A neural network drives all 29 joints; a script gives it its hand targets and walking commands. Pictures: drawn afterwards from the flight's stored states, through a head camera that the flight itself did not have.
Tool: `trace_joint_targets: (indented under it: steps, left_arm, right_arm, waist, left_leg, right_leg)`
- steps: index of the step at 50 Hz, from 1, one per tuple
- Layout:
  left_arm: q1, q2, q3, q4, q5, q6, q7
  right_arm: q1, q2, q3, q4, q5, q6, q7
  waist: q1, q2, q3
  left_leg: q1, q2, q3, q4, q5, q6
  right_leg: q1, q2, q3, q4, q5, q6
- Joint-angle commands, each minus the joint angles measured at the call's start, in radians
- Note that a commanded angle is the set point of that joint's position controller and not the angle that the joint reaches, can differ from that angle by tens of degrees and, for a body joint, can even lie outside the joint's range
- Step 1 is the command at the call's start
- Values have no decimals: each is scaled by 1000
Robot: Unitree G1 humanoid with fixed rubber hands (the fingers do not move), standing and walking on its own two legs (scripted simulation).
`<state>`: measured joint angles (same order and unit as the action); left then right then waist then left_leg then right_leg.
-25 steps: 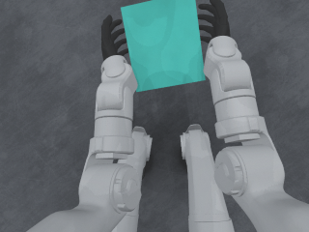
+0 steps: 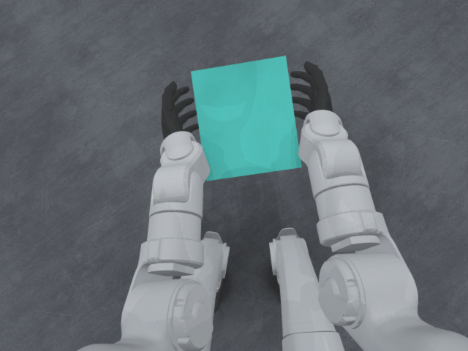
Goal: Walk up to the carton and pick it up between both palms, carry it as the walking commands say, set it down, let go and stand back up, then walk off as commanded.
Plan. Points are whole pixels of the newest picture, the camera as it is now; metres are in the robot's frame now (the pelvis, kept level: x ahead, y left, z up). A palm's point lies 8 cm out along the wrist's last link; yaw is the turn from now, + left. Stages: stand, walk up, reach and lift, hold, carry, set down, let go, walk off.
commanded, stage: reach and lift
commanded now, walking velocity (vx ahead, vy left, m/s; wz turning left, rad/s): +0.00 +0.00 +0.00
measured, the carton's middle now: (246, 130) +0.48 +0.02 -0.11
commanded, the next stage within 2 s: none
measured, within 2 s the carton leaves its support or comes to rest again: neither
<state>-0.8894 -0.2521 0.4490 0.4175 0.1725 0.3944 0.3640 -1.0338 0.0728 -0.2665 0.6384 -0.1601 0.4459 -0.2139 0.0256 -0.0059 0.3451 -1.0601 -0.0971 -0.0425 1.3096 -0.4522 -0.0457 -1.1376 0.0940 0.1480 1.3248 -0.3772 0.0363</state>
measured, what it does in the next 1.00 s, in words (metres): rises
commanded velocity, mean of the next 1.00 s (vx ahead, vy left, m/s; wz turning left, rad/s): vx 0.00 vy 0.00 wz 0.00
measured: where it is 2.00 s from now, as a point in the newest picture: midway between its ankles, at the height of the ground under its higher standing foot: (249, 289)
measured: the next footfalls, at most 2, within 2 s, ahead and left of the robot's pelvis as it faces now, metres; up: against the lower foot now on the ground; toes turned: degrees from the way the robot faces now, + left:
none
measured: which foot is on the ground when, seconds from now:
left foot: down 0.00-1.00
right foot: down 0.00-1.00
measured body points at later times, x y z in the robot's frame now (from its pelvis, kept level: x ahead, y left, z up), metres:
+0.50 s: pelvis +0.08 +0.00 +0.09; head +0.19 -0.01 +0.52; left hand +0.44 +0.14 +0.05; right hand +0.46 -0.09 +0.04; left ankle +0.11 +0.14 -0.60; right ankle +0.14 -0.11 -0.60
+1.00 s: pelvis +0.10 -0.02 +0.12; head +0.12 -0.03 +0.57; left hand +0.44 +0.12 +0.13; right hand +0.45 -0.10 +0.12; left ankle +0.11 +0.14 -0.60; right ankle +0.14 -0.11 -0.60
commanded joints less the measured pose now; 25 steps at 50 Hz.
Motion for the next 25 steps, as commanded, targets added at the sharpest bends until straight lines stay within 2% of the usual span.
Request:
trace_joint_targets:
  steps: [1,2,3,4,5,6,7,8,9,10,11,12,13,14,15,16,17,18,19,20,21,22,23,24,25]
  left_arm:
    - [-775,-961,-596,291,-64,-19,-442]
    - [-724,-986,-535,344,-20,-25,-446]
    - [-731,-979,-530,319,-19,-31,-447]
    - [-702,-1004,-493,339,-9,-37,-447]
    - [-677,-1032,-488,357,-23,-33,-452]
    - [-649,-1002,-412,405,20,-49,-445]
    - [-638,-999,-393,357,18,-65,-448]
    - [-609,-1012,-399,337,17,-77,-451]
    - [-544,-996,-368,367,30,-73,-450]
    - [-507,-996,-325,404,58,-79,-461]
    - [-489,-978,-310,408,69,-79,-463]
    - [-492,-923,-280,420,91,-87,-471]
    - [-438,-939,-284,420,104,-90,-469]
    - [-365,-973,-332,429,101,-97,-473]
    - [-385,-948,-372,363,81,-113,-477]
    - [-394,-1017,-481,285,11,-120,-477]
    - [-370,-1033,-505,298,9,-119,-484]
    - [-299,-1022,-466,365,27,-126,-486]
    - [-307,-1076,-590,243,-16,-145,-486]
    - [-312,-1059,-631,197,-55,-153,-484]
    - [-280,-1112,-707,143,-95,-155,-482]
    - [-245,-1120,-737,114,-105,-145,-476]
    - [-222,-1123,-731,155,-113,-146,-475]
    - [-181,-1125,-745,138,-99,-144,-466]
    - [-164,-1081,-671,200,-49,-133,-457]
  right_arm:
    - [-538,1263,429,236,63,-45,286]
    - [-526,1255,372,259,25,-54,291]
    - [-504,1301,365,275,36,-56,294]
    - [-523,1279,359,255,36,-68,297]
    - [-504,1297,367,271,56,-75,301]
    - [-538,1318,361,263,62,-97,303]
    - [-487,1329,339,280,50,-104,301]
    - [-470,1390,384,240,79,-120,301]
    - [-410,1378,363,266,77,-119,292]
    - [-346,1355,296,332,15,-120,296]
    - [-319,1357,287,341,3,-120,295]
    - [-313,1366,260,367,-6,-120,298]
    - [-309,1351,280,336,-8,-129,300]
    - [-265,1356,301,304,7,-147,295]
    - [-211,1391,331,304,11,-151,297]
    - [-224,1407,417,203,73,-172,299]
    - [-174,1394,416,205,71,-182,296]
    - [-233,1365,426,134,72,-199,296]
    - [-242,1393,516,17,114,-222,298]
    - [-198,1378,541,6,140,-232,289]
    - [-209,1391,627,-119,174,-240,288]
    - [-128,1374,627,-62,173,-227,290]
    - [-147,1327,642,-86,165,-232,286]
    - [-137,1320,660,-122,167,-233,290]
    - [-87,1244,563,-7,85,-217,293]
  waist:
    - [99,-66,-1359]
    - [85,-62,-1278]
    - [101,-57,-1241]
    - [110,-59,-1172]
    - [80,-63,-1195]
    - [153,-98,-1076]
    - [146,-101,-1046]
    - [174,-132,-1140]
    - [180,-124,-1065]
    - [129,-160,-1050]
    - [136,-144,-1021]
    - [138,-177,-1012]
    - [164,-155,-1011]
    - [146,-147,-1068]
    - [150,-155,-1110]
    - [129,-149,-1206]
    - [109,-99,-1205]
    - [140,-115,-1129]
    - [122,-98,-1296]
    - [120,-62,-1292]
    - [113,-63,-1406]
    - [103,-19,-1401]
    - [95,-16,-1302]
    - [109,16,-1311]
    - [107,34,-1075]
  left_leg:
    - [201,-35,13,-280,-37,38]
    - [164,-46,25,-286,-69,42]
    - [220,-46,20,-313,-48,49]
    - [231,-49,20,-326,-52,52]
    - [306,-42,11,-346,12,50]
    - [228,-42,17,-343,11,59]
    - [247,-43,18,-354,52,68]
    - [303,-46,18,-364,117,69]
    - [296,-50,22,-378,143,75]
    - [282,-39,4,-397,119,72]
    - [280,-47,11,-410,116,70]
    - [315,-30,3,-421,103,82]
    - [307,-44,14,-443,121,75]
    - [370,-40,10,-453,216,72]
    - [406,-50,15,-462,289,71]
    - [515,-39,-1,-476,385,64]
    - [515,-39,2,-470,440,54]
    - [450,-34,-5,-486,431,58]
    - [543,-47,-14,-485,568,45]
    - [547,-41,-18,-494,589,42]
    - [614,-40,-27,-495,677,34]
    - [654,-42,-27,-503,733,18]
    - [609,-35,-35,-506,711,18]
    - [694,-27,-48,-540,738,7]
    - [595,-21,-44,-564,644,-1]
  right_leg:
    - [559,35,-78,-276,-50,-5]
    - [543,32,-68,-302,-79,-14]
    - [551,36,-73,-323,-61,-7]
    - [547,36,-70,-340,-75,-16]
    - [562,43,-83,-352,-13,-10]
    - [535,33,-52,-367,-13,-9]
    - [581,30,-41,-379,40,-12]
    - [678,33,-18,-415,82,-1]
    - [707,17,3,-429,108,6]
    - [655,25,-21,-452,91,2]
    - [699,11,0,-471,77,6]
    - [653,18,-9,-490,35,11]
    - [717,16,5,-504,78,12]
    - [737,19,-5,-504,189,13]
    - [804,12,18,-516,305,15]
    - [861,25,2,-511,395,12]
    - [895,20,12,-511,475,4]
    - [878,20,17,-509,485,5]
    - [974,32,10,-497,634,-4]
    - [996,16,24,-493,692,-10]
    - [1044,31,12,-477,749,-17]
    - [1024,44,-3,-481,756,-21]
    - [979,34,10,-491,740,-27]
    - [951,48,-14,-504,686,-26]
    - [810,50,-28,-517,556,-33]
